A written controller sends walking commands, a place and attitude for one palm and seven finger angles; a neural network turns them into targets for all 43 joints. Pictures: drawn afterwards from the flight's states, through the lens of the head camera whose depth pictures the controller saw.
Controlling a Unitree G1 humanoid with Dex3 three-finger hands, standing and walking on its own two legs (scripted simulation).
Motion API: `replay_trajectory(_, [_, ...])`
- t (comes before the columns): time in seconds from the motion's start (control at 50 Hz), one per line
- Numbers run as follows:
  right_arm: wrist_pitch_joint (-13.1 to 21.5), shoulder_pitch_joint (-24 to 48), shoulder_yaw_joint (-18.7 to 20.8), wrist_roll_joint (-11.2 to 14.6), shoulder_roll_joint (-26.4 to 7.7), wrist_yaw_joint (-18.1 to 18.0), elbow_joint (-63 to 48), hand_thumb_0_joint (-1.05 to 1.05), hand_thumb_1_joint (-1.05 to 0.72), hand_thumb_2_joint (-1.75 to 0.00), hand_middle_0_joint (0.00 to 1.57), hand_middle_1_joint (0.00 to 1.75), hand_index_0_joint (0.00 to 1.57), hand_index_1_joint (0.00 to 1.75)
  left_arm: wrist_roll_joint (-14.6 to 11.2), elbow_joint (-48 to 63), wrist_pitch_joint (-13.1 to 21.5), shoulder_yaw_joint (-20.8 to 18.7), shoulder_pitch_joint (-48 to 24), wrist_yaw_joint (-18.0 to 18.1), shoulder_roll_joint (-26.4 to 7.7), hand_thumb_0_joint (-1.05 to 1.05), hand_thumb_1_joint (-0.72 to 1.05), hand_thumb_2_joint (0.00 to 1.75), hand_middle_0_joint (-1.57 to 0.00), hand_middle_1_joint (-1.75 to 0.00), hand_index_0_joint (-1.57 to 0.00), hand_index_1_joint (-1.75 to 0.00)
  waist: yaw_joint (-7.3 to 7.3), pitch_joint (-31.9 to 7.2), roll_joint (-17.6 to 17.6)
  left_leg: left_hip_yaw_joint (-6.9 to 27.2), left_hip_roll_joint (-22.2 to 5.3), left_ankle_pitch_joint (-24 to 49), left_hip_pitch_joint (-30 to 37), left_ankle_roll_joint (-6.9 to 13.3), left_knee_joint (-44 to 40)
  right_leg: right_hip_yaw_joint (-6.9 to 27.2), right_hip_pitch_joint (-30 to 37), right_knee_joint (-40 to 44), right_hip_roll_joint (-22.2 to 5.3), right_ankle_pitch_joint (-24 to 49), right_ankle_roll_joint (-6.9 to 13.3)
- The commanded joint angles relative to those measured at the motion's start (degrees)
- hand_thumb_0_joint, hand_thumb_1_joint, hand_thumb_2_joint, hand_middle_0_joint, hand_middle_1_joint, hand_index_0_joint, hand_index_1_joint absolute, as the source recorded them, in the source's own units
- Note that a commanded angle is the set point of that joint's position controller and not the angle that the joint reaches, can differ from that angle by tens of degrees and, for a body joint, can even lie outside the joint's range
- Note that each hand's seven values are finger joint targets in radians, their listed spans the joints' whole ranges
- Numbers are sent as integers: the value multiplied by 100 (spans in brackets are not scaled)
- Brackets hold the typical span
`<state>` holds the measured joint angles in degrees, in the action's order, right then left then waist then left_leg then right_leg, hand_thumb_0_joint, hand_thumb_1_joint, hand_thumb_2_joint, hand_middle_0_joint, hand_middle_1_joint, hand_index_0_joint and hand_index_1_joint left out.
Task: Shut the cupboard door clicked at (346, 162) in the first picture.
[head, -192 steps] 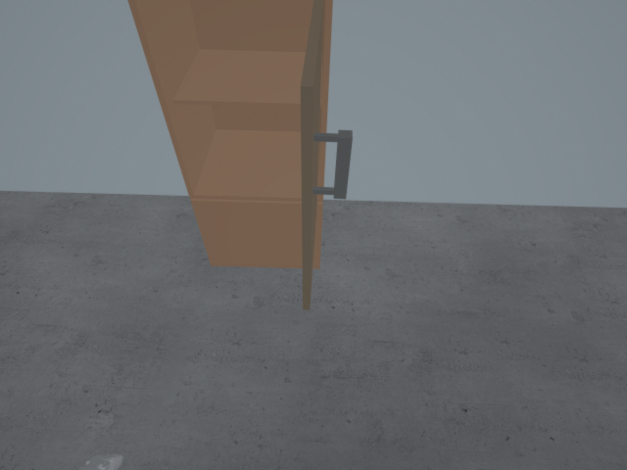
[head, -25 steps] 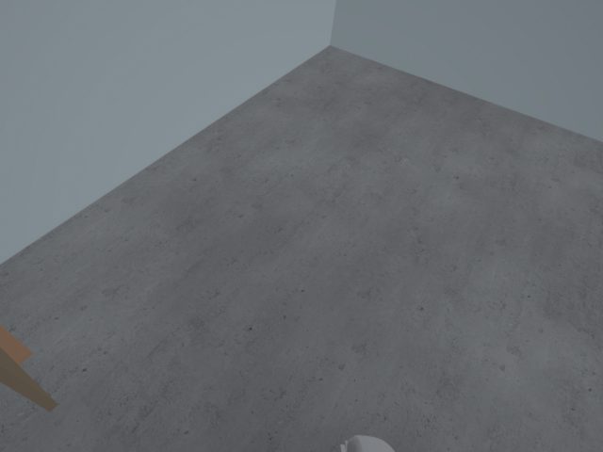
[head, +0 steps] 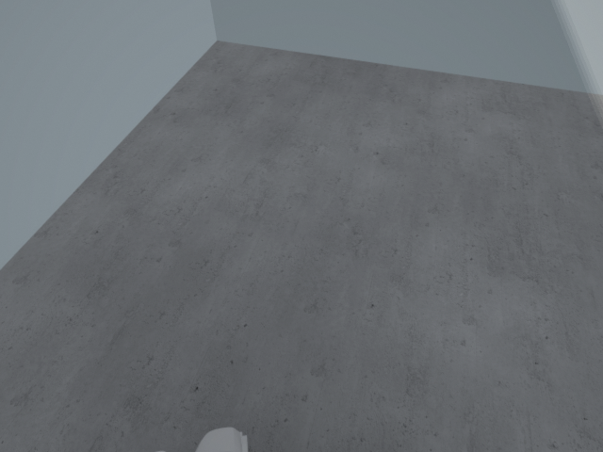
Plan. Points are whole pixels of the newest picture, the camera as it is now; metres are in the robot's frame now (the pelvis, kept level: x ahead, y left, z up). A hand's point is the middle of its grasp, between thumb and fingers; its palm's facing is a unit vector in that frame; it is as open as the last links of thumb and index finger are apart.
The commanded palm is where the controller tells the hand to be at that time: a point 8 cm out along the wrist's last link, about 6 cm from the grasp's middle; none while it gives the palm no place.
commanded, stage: walk around to get in front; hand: left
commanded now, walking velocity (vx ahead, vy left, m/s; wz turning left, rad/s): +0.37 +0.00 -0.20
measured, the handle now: out of the picture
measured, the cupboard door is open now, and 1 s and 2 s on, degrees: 88 88 88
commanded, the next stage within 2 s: walk to a spot facing it in 1.98 s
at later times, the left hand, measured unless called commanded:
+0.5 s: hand (157, 396) +0.23 +0.25 -0.17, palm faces -0.06 -0.99 -0.12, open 7.4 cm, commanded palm none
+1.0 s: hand (251, 237) +0.55 +0.13 -0.16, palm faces -0.14 -0.97 -0.18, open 7.1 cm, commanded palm none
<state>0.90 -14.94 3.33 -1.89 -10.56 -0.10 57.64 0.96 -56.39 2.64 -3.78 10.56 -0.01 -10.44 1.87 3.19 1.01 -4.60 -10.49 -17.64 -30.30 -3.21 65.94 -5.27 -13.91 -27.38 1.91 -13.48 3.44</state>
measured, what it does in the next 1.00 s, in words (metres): walks ahead: left foot, then right foot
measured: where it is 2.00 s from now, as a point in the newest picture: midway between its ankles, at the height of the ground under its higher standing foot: (329, 276)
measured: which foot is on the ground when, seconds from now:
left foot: up 0.00-0.24, down 0.26-0.84, up 0.86-1.00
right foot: down 0.00-0.26, up 0.28-0.82, down 0.84-1.00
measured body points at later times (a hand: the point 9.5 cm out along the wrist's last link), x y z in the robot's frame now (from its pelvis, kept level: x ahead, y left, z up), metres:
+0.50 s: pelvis +0.21 +0.07 +0.01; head +0.22 +0.11 +0.46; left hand +0.23 +0.30 -0.16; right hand +0.20 -0.17 -0.12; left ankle +0.22 +0.14 -0.74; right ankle +0.19 -0.09 -0.64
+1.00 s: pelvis +0.41 -0.02 +0.00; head +0.42 -0.02 +0.45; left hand +0.56 +0.18 -0.14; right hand +0.29 -0.19 -0.16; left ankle +0.38 +0.12 -0.65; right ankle +0.41 -0.10 -0.74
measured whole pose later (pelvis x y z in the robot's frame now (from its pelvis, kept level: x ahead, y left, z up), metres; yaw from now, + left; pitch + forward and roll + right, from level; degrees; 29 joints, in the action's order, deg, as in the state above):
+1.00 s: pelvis +0.41 -0.02 +0.00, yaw -12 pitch -1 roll -1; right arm 1.3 -23.4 2.9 -1.4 -5.4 -0.6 65.9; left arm 0.0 -58.5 5.3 -4.7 8.2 1.3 -7.6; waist 2.5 2.2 1.4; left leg -4.7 -8.6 -20.2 -25.7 -0.7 69.0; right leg -10.4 -13.8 -28.8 -0.4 -14.5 3.2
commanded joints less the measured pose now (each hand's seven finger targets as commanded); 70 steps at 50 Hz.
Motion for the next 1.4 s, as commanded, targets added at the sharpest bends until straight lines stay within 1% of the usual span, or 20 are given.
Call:
replay_trajectory(0.0, [51, -114, 75, -6, -296, 68, -409, 0, -90, -90, 20, 30, 20, 30, 36, 107, 153, -141, 524, 4, -759, 0, 90, 90, -20, -30, -20, -30, -92, -101, -715, 39, 28, 581, -304, -85, -832, 1270, 81, 1556, -1354, 531, 673])
replay_trajectory(0.14, [208, 944, 34, 48, -318, 170, -813, 0, -90, -90, 20, 30, 20, 30, 51, -102, 142, -111, 967, 34, -901, 0, 90, 90, -20, -30, -20, -30, -377, 175, -762, -78, 382, 528, 443, 88, -2744, 1559, 413, 1353, -1517, 564, 606])
replay_trajectory(0.2, [292, -57, 114, 24, -604, 77, -460, 0, -90, -90, 20, 30, 20, 30, 11, -108, 103, -138, 815, 33, -882, 0, 90, 90, -20, -30, -20, -30, 136, -80, -268, -199, 623, 659, 2302, 187, -3697, 1219, -123, 99, -1100, 931, 338])
replay_trajectory(0.24, [311, -1459, 354, -65, -1731, -24, -126, 0, -90, -90, 20, 30, 20, 30, -52, 22, 86, -53, 1165, -65, -339, 0, 90, 90, -20, -30, -20, -30, 460, -981, 2175, 2715, -1633, -475, 4142, 891, -5036, 145, -1903, -3271, 30, -1744, -188])
replay_trajectory(0.26, [259, -1341, 277, -29, -1458, -76, -103, 0, -90, -90, 20, 30, 20, 30, 15, 26, 71, -92, 998, -14, -564, 0, 90, 90, -20, -30, -20, -30, 504, -923, 1699, 3157, -1822, -1363, 3724, 978, -5488, 675, -2165, -4157, -154, -1759, -126])
replay_trajectory(0.3, [285, -533, 119, 17, -857, -90, -281, 0, -90, -90, 20, 30, 20, 30, 53, -69, 35, -127, 591, -97, -464, 0, 90, 90, -20, -30, -20, -30, 162, 103, 556, 2288, -1434, -1515, 2348, 944, -5730, 761, -2350, -4609, -659, -722, -135])
replay_trajectory(0.4, [453, -462, 28, 72, -319, -144, -41, 0, -90, -90, 20, 30, 20, 30, 113, -342, -187, -123, 1076, -126, -88, 0, 90, 90, -20, -30, -20, -30, -261, 6, 545, 422, -764, 291, 1916, 750, -5741, 607, -1947, -4159, -799, 190, -351])
replay_trajectory(0.68, [386, -1958, -48, -11, -303, -162, 832, 0, -90, -90, 20, 30, 20, 30, 86, 175, -138, 20, -1092, -188, 64, 0, 90, 90, -20, -30, -20, -30, 275, 537, 615, -324, -875, 2367, 3206, 1020, -5432, -182, -2220, -1289, -713, 232, -292])
replay_trajectory(0.74, [349, -1960, -40, -11, -357, -154, 901, 0, -90, -90, 20, 30, 20, 30, 81, 135, -68, 23, -932, -161, -21, 0, 90, 90, -20, -30, -20, -30, 99, 364, 652, -507, -851, 3609, 3260, 958, -4827, -448, -1427, -760, -389, -87, -108])
replay_trajectory(0.78, [345, -1781, -28, 51, -420, -151, 901, 0, -90, -90, 20, 30, 20, 30, 109, -268, 29, -55, 271, -122, -224, 0, 90, 90, -20, -30, -20, -30, -495, -404, 441, -805, -595, 4551, 2908, 697, -3327, -642, 457, -102, -97, 401, 60])
replay_trajectory(0.8, [368, -1624, -23, 124, -353, -92, 800, 0, -90, -90, 20, 30, 20, 30, 124, -551, 100, -171, 1201, -60, -633, 0, 90, 90, -20, -30, -20, -30, -927, -1010, 8, -924, -420, 3613, 1681, 486, -2095, 106, 2142, -136, -776, 535, 342])
replay_trajectory(0.82, [406, -1627, -84, 193, 16, -86, 579, 0, -90, -90, 20, 30, 20, 30, 83, -727, 133, -339, 2048, 30, -1247, 0, 90, 90, -20, -30, -20, -30, -1102, -1721, -1254, -1032, 389, -537, -38, 210, -185, 2450, 3590, 244, -2476, 908, 983])
replay_trajectory(0.84, [360, -1278, -45, 202, -133, -99, 406, 0, -90, -90, 20, 30, 20, 30, -46, -741, 92, -345, 2040, 49, -1472, 0, 90, 90, -20, -30, -20, -30, -1001, -1505, -898, -259, 574, -1574, -650, 295, 973, 3187, 3251, 833, -2996, 1291, 1308])
replay_trajectory(0.9, [264, -695, 25, 85, 81, -76, 335, 0, -90, -90, 20, 30, 20, 30, -21, -444, 132, -149, 844, 92, -589, 0, 90, 90, -20, -30, -20, -30, -494, -165, -335, 333, -60, -251, -688, 302, 912, 1752, 1014, 1297, -2373, 738, 755])
replay_trajectory(0.96, [93, -1136, 21, 34, 323, -31, 453, 0, -90, -90, 20, 30, 20, 30, 55, -408, 213, -46, 562, 116, -285, 0, 90, 90, -20, -30, -20, -30, -3, 57, -496, 148, -74, 31, -149, 169, 57, 747, 14, 1596, -1920, 725, 554])
replay_trajectory(1.18, [204, 596, 34, 40, -171, 225, -421, 0, -90, -90, 20, 30, 20, 30, 68, -426, 218, -91, 924, 60, -764, 0, 90, 90, -20, -30, -20, -30, -237, 479, -697, -335, 242, 552, 409, 258, -2796, 542, 528, 1413, -1834, 771, 437])
replay_trajectory(1.24, [290, -800, 148, -15, -676, 109, -17, 0, -90, -90, 20, 30, 20, 30, 23, -426, 173, -105, 873, 28, -784, 0, 90, 90, -20, -30, -20, -30, 429, -306, 146, -446, 568, 549, 2658, 421, -3655, -31, 153, -829, -1316, 1931, 129])
replay_trajectory(1.28, [264, -1936, 351, -52, -1743, -7, 215, 0, -90, -90, 20, 30, 20, 30, -34, -113, 162, -43, 951, -49, -392, 0, 90, 90, -20, -30, -20, -30, 676, -1091, 2193, 2971, -1766, -4, 4147, 1274, -5118, -69, -1991, -4168, -171, -1941, -243])
replay_trajectory(1.34, [306, -549, 139, 19, -902, -81, -89, 0, -90, -90, 20, 30, 20, 30, 39, -231, 77, -75, 494, -117, -384, 0, 90, 90, -20, -30, -20, -30, 197, -73, 634, 1833, -1423, -941, 2434, 1027, -5500, 516, -2341, -4803, -924, -711, -208])
replay_trajectory(1.38, [373, -294, 58, 27, -613, -101, -67, 0, -90, -90, 20, 30, 20, 30, 93, -369, -55, -63, 824, -133, -133, 0, 90, 90, -20, -30, -20, -30, -126, 105, 604, 889, -1020, -324, 1755, 830, -5609, 456, -1881, -4474, -976, -290, -305])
